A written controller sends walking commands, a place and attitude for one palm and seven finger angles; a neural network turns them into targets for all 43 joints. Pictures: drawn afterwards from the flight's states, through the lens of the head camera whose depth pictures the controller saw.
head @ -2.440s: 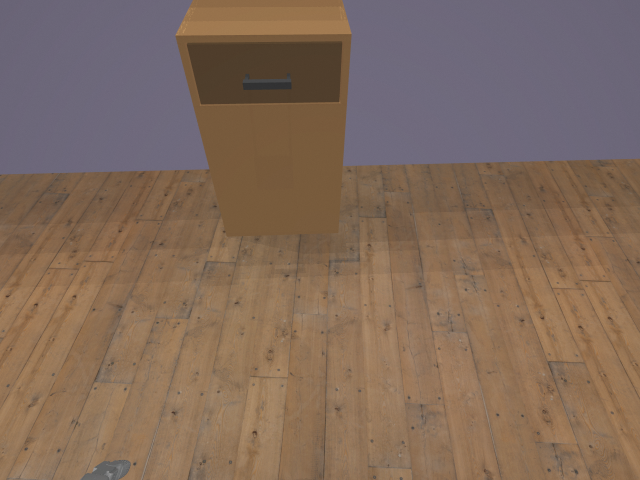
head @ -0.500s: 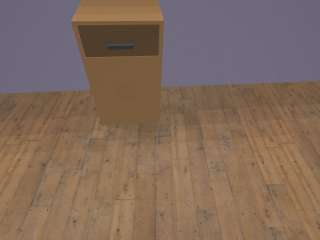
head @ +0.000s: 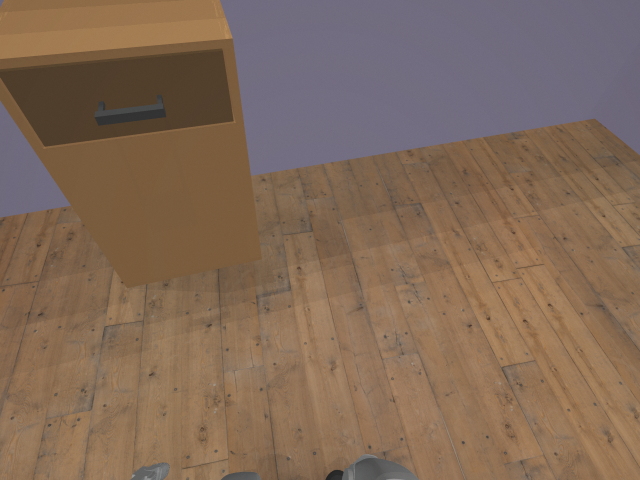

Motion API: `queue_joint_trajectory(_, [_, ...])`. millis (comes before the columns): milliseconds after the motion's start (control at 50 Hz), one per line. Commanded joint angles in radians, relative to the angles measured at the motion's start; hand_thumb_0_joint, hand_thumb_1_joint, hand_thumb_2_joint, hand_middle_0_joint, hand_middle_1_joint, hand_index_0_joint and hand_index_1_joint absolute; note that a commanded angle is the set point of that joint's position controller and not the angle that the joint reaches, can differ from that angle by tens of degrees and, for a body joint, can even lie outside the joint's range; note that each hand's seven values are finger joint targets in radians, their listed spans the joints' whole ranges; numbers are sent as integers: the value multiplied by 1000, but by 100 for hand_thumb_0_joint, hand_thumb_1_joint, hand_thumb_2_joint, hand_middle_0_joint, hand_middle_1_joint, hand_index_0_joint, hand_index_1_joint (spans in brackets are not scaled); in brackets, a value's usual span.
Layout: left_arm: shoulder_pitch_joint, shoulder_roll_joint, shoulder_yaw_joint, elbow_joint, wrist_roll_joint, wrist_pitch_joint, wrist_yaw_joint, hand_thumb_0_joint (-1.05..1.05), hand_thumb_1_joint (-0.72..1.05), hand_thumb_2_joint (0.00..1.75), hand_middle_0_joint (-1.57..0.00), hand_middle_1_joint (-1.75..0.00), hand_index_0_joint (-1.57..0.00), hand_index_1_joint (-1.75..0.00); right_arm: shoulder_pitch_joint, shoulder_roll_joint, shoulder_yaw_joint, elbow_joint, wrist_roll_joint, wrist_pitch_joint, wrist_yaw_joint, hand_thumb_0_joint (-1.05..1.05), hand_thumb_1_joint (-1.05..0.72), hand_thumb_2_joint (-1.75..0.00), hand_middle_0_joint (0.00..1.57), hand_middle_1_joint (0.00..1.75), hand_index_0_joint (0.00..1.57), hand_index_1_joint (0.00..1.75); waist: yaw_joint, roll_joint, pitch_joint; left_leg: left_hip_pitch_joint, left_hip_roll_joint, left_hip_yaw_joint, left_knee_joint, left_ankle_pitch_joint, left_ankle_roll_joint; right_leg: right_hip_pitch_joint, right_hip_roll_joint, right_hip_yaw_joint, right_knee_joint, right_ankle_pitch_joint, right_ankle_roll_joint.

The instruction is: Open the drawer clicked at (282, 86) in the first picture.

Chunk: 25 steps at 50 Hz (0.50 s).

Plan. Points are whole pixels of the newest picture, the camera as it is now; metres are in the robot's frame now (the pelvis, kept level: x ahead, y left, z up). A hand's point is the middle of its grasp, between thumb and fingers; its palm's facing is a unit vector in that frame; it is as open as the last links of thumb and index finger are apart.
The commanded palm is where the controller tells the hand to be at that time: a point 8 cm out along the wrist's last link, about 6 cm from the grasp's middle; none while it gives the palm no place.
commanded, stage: turn to face it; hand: left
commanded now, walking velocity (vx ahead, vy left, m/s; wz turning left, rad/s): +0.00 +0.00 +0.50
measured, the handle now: (131, 108) +0.82 +0.45 -0.03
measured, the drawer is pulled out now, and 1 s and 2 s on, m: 0.00 0.00 0.00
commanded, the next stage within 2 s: take the last steps up to it in 0.76 s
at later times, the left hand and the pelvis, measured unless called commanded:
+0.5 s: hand out of the picture +0.11 +0.24 -0.15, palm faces +0.19 -0.96 -0.20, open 7.3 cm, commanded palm none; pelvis +0.12 +0.05 +0.03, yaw +8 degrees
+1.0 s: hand out of the picture +0.10 +0.20 -0.14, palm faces +0.35 -0.91 -0.21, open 7.3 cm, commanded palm none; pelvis +0.13 +0.02 +0.03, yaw +18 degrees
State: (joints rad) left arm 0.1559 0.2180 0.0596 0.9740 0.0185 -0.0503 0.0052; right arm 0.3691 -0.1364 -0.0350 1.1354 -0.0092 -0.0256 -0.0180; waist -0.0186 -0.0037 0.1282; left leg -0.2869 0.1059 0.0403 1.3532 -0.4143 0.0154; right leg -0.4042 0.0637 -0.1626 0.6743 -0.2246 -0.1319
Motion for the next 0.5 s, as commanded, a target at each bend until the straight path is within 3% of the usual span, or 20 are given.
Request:
queue_joint_trajectory(0, [90,91,8,-10,5,-9,21,0,90,90,-20,-30,-20,-30,71,-54,-9,-76,-17,8,1,0,-90,-90,20,30,20,30,-25,56,-90,-135,65,-34,-100,42,-20,-35,-345,370,-453,18,-93])
queue_joint_trajectory(40, [66,88,0,-1,7,-9,18,0,90,90,-20,-30,-20,-30,110,-28,-4,-72,-12,24,5,0,-90,-90,20,30,20,30,-55,-23,-116,-90,51,-10,-229,89,-29,-55,-298,251,-454,70,-57])
queue_joint_trajectory(80, [64,76,-7,-2,0,-4,13,0,90,90,-20,-30,-20,-30,70,-29,0,-90,-8,30,9,0,-90,-90,20,30,20,30,-46,-72,-101,-85,38,7,-331,150,-36,-56,-277,195,-475,32,-38])
queue_joint_trajectory(180, [106,77,-1,16,3,10,17,0,90,90,-20,-30,-20,-30,-67,-36,1,-132,-4,15,15,0,-90,-90,20,30,20,30,10,-52,-73,-50,5,31,-582,145,-40,53,-323,166,-425,47,-20])
queue_joint_trajectory(240, [130,76,6,23,-2,29,23,0,90,90,-20,-30,-20,-30,-50,-58,-2,-128,-8,12,17,0,-90,-90,20,30,20,30,5,-4,-80,57,-7,40,-777,235,-40,90,-314,107,-292,40,30])
queue_joint_trajectory(260, [160,58,4,21,-5,37,23,0,90,90,-20,-30,-20,-30,-30,-95,-8,-127,-10,10,17,0,-90,-90,20,30,20,30,7,94,-93,111,28,-25,-847,336,-22,63,-264,63,-193,-31,73])
queue_joint_trajectory(280, [192,21,2,14,-9,43,22,0,90,90,-20,-30,-20,-30,-19,-159,-20,-138,-17,11,13,0,-90,-90,20,30,20,30,13,234,-97,130,166,-213,-939,464,52,3,-179,3,-72,-165,130])
queue_joint_trajectory(300, [189,3,-4,-1,-11,44,21,0,90,90,-20,-30,-20,-30,-18,-204,-26,-151,-20,18,8,0,-90,-90,20,30,20,30,12,271,-93,104,273,-368,-1032,476,144,-22,-117,-5,77,-336,162])
queue_joint_trajectory(320, [147,9,-6,-7,-5,47,26,0,90,90,-20,-30,-20,-30,-13,-203,-26,-142,-23,15,-2,0,-90,-90,20,30,20,30,-15,287,-134,113,266,-430,-1090,425,182,-48,-107,60,232,-402,163])
queue_joint_trajectory(340, [116,25,-1,-13,-1,47,24,0,90,90,-20,-30,-20,-30,-28,-202,-28,-146,-20,15,-7,0,-90,-90,20,30,20,30,-4,244,-125,108,258,-420,-1081,423,189,-88,-126,106,323,-376,160])
queue_joint_trajectory(360, [114,29,4,-9,0,46,20,0,90,90,-20,-30,-20,-30,-59,-192,-25,-154,-18,13,-9,0,-90,-90,20,30,20,30,3,183,-144,117,237,-372,-1069,433,185,-104,-138,131,364,-327,162])
queue_joint_trajectory(400, [127,17,4,1,-1,45,17,0,90,90,-20,-30,-20,-30,-94,-187,-27,-165,-15,6,-13,0,-90,-90,20,30,20,30,14,100,-195,164,192,-265,-1035,558,171,-97,-142,140,356,-261,174])
queue_joint_trajectory(480, [116,4,0,-3,-6,58,21,0,90,90,-20,-30,-20,-30,-91,-199,-35,-161,-13,12,-11,0,-90,-90,20,30,20,30,3,96,-210,171,164,-220,-1021,626,172,-44,-133,127,240,-251,189])
